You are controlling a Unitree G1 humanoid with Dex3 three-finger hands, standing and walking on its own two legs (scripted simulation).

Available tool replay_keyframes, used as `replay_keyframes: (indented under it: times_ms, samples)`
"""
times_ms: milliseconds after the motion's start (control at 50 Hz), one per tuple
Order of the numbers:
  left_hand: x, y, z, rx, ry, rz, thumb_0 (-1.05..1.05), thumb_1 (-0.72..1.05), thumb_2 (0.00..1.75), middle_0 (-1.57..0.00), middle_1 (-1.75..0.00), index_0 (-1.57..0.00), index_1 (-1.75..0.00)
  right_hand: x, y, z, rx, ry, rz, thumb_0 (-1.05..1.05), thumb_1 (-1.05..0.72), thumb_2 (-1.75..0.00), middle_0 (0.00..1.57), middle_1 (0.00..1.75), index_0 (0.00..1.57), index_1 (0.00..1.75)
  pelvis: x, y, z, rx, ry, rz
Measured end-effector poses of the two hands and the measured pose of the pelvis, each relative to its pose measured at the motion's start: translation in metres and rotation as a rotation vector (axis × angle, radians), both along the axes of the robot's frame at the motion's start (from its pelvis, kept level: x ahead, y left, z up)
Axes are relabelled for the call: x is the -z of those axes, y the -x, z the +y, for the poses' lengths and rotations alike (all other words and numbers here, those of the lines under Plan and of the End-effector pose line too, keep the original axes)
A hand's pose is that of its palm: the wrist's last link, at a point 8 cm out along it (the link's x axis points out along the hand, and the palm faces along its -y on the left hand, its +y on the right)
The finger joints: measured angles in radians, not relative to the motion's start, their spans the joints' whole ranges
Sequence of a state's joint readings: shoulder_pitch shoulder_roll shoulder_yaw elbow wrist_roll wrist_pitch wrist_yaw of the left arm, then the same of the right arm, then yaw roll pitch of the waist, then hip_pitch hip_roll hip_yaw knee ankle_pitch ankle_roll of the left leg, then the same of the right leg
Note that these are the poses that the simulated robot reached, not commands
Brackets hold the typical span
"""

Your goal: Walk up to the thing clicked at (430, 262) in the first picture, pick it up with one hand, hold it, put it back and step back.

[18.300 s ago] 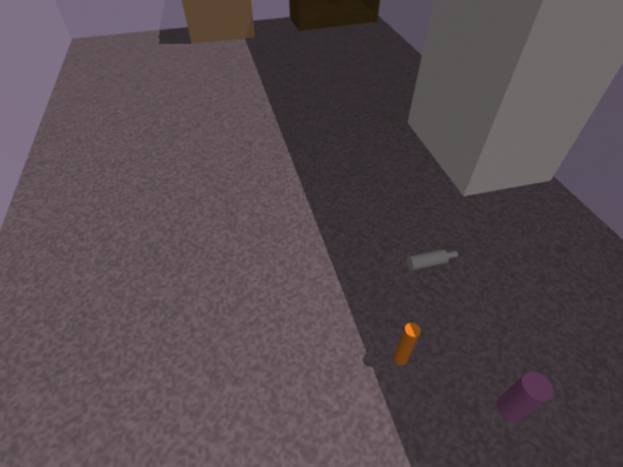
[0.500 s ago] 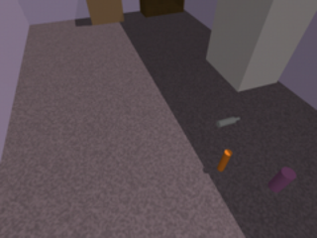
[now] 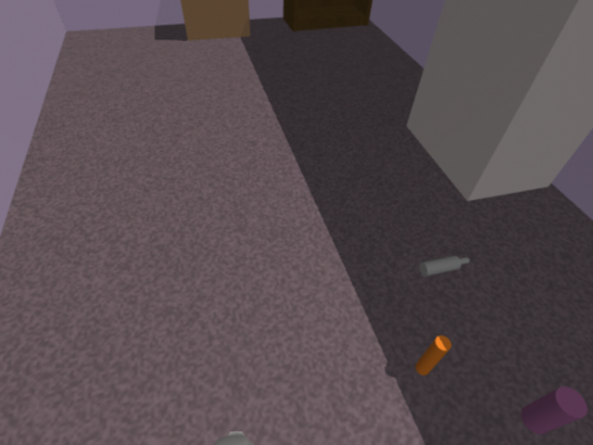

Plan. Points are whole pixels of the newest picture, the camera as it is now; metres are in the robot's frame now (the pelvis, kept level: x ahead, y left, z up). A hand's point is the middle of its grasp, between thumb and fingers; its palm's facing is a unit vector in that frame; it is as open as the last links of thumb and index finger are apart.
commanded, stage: walk up
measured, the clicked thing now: (445, 264) +0.93 -0.62 -0.74
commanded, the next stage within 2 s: none
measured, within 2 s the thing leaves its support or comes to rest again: neither
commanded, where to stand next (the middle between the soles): +1.04 -0.02 m, yaw -2 degrees
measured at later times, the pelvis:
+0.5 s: pelvis +0.26 +0.00 -0.02, yaw -4 degrees
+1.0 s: pelvis +0.49 +0.04 -0.01, yaw -3 degrees
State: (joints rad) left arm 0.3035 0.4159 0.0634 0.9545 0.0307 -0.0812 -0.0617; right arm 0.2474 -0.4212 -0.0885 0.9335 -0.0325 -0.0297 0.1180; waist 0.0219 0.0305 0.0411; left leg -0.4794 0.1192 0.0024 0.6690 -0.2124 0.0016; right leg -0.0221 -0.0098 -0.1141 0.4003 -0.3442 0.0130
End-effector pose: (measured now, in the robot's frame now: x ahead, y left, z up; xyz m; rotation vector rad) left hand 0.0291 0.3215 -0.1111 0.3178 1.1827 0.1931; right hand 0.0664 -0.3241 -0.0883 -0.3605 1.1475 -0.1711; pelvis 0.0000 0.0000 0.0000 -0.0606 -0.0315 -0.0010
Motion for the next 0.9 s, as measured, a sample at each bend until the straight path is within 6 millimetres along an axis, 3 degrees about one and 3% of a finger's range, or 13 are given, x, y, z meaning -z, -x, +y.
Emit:
replay_keyframes:
  times_ms: [100, 200, 280, 400, 500, 560, 680, 800, 900]
  samples:
    - [0.021, -0.07, 0.02, 0.03, 0.009, 0.013, 0.01, 0.9, 0.9, -0.21, -0.3, -0.21, -0.3, -0.001, -0.054, 0.016, 0.021, 0.054, -0.064, 0.0, -0.9, -0.9, 0.2, 0.3, 0.2, 0.3, 0.013, -0.052, 0.023, 0.008, -0.034, -0.004]
    - [0.006, -0.151, 0.021, 0.095, 0.024, -0.042, 0.01, 0.91, 0.9, -0.21, -0.3, -0.21, -0.3, -0.014, -0.075, 0.03, 0.076, 0.046, -0.068, 0.0, -0.9, -0.89, 0.2, 0.3, 0.2, 0.3, -0.002, -0.098, 0.029, 0.033, -0.051, -0.005]
    - [-0.009, -0.211, 0.018, 0.144, 0.026, -0.076, 0.01, 0.91, 0.9, -0.2, -0.3, -0.21, -0.3, -0.013, -0.088, 0.032, 0.099, 0.035, -0.033, 0.0, -0.9, -0.89, 0.2, 0.3, 0.2, 0.3, -0.008, -0.135, 0.03, 0.05, -0.062, -0.006]
    - [-0.023, -0.298, 0.004, 0.197, 0.001, -0.1, 0.01, 0.91, 0.9, -0.2, -0.3, -0.21, -0.3, 0.007, -0.117, 0.021, 0.14, -0.003, 0.03, 0.0, -0.9, -0.9, 0.2, 0.3, 0.2, 0.3, -0.004, -0.196, 0.019, 0.062, -0.076, -0.006]
    - [-0.021, -0.366, -0.014, 0.19, -0.043, -0.159, 0.01, 0.9, 0.9, -0.2, -0.3, -0.21, -0.3, 0.04, -0.165, 0.002, 0.151, -0.023, 0.074, 0.0, -0.9, -0.9, 0.2, 0.3, 0.2, 0.3, 0.016, -0.255, -0.002, 0.061, -0.056, -0.009]
    - [-0.027, -0.385, -0.024, 0.161, -0.041, -0.194, 0.01, 0.91, 0.9, -0.2, -0.3, -0.21, -0.3, 0.043, -0.208, 0.0, 0.126, -0.039, 0.076, 0.0, -0.9, -0.9, 0.2, 0.3, 0.2, 0.3, 0.012, -0.28, -0.007, 0.059, -0.059, -0.018]
    - [-0.035, -0.393, -0.024, 0.112, -0.036, -0.123, 0.01, 0.9, 0.9, -0.21, -0.3, -0.21, -0.3, 0.024, -0.304, 0.002, 0.059, -0.058, -0.015, 0.0, -0.91, -0.9, 0.2, 0.3, 0.2, 0.3, -0.005, -0.331, -0.006, 0.057, -0.049, -0.009]
    - [-0.022, -0.406, 0.0, 0.059, -0.028, -0.044, 0.01, 0.9, 0.9, -0.21, -0.3, -0.21, -0.3, 0.008, -0.383, 0.01, -0.002, -0.025, -0.021, 0.0, -0.91, -0.9, 0.2, 0.3, 0.2, 0.3, -0.004, -0.387, 0.005, 0.042, -0.027, 0.003]
    - [0.007, -0.437, 0.032, 0.031, -0.018, 0.022, 0.01, 0.9, 0.9, -0.21, -0.3, -0.21, -0.3, 0.003, -0.452, 0.024, -0.022, 0.036, -0.061, 0.0, -0.9, -0.9, 0.2, 0.3, 0.2, 0.3, 0.012, -0.444, 0.027, 0.032, -0.028, 0.001]
